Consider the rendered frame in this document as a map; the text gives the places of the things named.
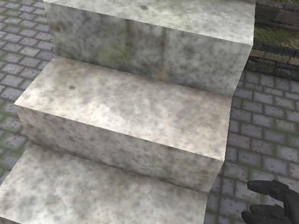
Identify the robot right hand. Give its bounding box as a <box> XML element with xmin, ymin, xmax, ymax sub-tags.
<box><xmin>241</xmin><ymin>179</ymin><xmax>299</xmax><ymax>224</ymax></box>

